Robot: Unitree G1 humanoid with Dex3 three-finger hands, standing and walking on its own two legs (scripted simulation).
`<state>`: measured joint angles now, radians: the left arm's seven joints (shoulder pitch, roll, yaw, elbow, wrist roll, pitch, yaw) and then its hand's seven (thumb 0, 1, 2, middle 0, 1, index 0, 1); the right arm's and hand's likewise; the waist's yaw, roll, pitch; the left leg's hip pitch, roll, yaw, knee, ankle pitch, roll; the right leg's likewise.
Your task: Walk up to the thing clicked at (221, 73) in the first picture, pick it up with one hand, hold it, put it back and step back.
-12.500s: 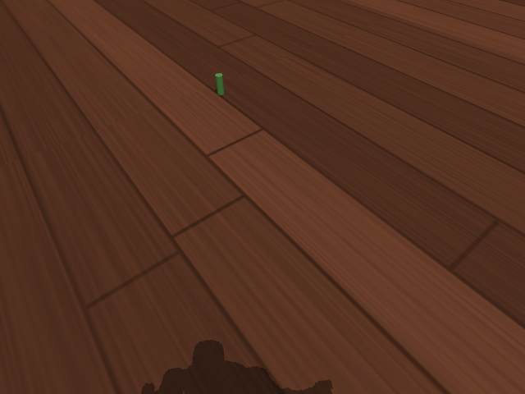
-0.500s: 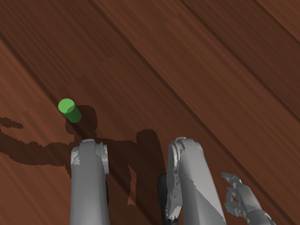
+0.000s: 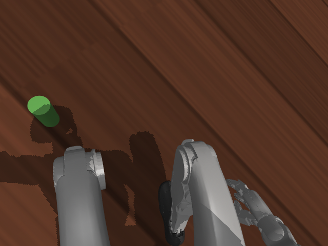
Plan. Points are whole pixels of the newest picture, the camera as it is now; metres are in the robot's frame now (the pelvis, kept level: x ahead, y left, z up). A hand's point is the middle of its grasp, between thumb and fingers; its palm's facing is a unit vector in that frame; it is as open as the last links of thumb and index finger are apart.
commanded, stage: approach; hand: left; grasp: from the side
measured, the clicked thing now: (45, 113) +0.45 +0.29 -0.26
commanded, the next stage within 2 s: close in in 0.16 s
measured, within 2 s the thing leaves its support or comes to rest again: neither
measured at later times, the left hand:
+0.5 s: hand (25, 126) +0.39 +0.31 -0.20, palm faces +0.22 -0.97 +0.04, open 17.6 cm
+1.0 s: hand (42, 123) +0.40 +0.28 -0.22, palm faces +0.26 -0.97 +0.01, open 17.4 cm
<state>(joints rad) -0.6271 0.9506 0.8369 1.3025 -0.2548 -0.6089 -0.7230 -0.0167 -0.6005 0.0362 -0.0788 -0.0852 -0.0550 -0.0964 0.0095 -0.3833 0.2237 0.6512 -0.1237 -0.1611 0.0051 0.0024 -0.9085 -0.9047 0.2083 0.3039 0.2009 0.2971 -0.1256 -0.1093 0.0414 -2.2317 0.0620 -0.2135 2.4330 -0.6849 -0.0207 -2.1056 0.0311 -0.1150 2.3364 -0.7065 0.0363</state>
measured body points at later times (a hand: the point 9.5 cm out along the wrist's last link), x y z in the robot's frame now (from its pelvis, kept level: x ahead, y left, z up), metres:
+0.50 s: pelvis -0.01 +0.01 -0.05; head +0.22 +0.16 +0.30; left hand +0.37 +0.37 -0.20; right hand +0.18 -0.25 -0.10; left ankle +0.08 +0.14 -0.30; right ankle +0.11 -0.12 -0.30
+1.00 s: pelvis -0.01 +0.02 -0.06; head +0.21 +0.18 +0.29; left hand +0.38 +0.33 -0.22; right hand +0.15 -0.24 -0.09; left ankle +0.08 +0.14 -0.30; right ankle +0.11 -0.12 -0.30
